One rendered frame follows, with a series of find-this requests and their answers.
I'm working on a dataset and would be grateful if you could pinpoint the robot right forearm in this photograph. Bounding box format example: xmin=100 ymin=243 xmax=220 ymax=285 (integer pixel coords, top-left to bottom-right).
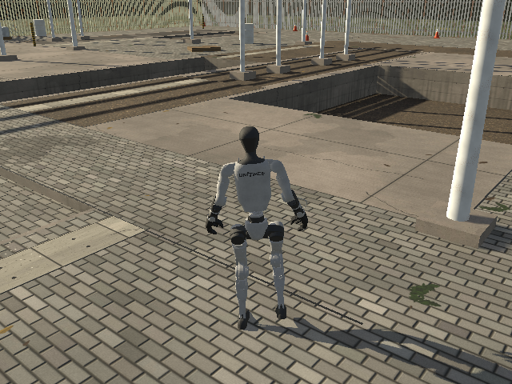
xmin=287 ymin=190 xmax=305 ymax=218

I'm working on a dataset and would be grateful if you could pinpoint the left robot foot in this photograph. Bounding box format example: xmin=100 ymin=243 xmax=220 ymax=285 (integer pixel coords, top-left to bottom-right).
xmin=238 ymin=309 xmax=250 ymax=330

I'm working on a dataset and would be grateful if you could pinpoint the robot left forearm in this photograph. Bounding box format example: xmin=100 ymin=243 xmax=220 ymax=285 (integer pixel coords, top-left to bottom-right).
xmin=207 ymin=195 xmax=222 ymax=222

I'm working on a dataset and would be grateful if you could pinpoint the left robot upper arm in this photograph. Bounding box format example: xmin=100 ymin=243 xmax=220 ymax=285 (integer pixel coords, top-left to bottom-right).
xmin=214 ymin=162 xmax=235 ymax=206

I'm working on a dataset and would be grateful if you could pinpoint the right robot upper arm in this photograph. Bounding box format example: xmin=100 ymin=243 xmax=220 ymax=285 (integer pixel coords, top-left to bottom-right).
xmin=268 ymin=159 xmax=295 ymax=202

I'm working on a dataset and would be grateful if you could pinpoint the left robot hand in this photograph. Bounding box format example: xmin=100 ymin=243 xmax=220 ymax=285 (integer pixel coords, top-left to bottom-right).
xmin=205 ymin=218 xmax=223 ymax=234

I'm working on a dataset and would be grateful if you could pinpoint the right robot shin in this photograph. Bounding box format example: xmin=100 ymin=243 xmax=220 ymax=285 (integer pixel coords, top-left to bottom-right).
xmin=273 ymin=254 xmax=285 ymax=309

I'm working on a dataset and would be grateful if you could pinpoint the right robot hand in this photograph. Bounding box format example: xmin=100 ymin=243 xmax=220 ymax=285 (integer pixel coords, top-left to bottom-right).
xmin=290 ymin=212 xmax=308 ymax=231

